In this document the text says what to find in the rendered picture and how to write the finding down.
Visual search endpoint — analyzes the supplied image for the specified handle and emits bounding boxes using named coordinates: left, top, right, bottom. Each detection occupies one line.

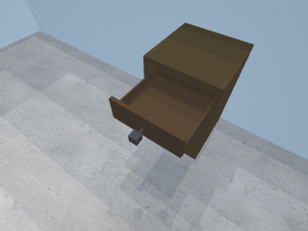
left=128, top=126, right=145, bottom=145

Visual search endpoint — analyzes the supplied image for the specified cabinet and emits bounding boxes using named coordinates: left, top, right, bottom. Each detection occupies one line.
left=143, top=22, right=254, bottom=159

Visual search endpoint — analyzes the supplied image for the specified drawer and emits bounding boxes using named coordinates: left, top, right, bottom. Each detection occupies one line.
left=109, top=68, right=218, bottom=158

